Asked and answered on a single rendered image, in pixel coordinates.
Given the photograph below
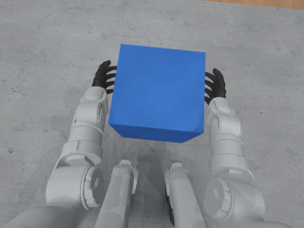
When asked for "robot left thigh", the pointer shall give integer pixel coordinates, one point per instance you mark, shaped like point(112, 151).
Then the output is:
point(115, 209)

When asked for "robot right upper arm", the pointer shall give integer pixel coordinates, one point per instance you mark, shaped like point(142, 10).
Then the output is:
point(236, 204)

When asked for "robot left forearm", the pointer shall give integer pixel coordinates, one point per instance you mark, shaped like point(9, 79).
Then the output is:
point(84, 144)

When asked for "robot thigh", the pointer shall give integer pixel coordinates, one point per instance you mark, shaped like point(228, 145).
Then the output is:
point(186, 206)
point(115, 209)

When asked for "robot right forearm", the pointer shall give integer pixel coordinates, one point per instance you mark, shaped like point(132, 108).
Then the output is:
point(226, 143)

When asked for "robot right thigh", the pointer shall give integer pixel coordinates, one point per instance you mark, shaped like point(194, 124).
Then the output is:
point(186, 206)

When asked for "carton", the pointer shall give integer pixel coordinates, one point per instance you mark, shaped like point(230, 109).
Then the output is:
point(158, 94)

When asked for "robot left hand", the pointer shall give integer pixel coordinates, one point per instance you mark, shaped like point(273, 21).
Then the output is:
point(101, 77)

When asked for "robot right hand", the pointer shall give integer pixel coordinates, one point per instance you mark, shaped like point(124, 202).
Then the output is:
point(218, 86)

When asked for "robot left upper arm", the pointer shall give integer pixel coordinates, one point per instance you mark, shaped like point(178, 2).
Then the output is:
point(72, 192)

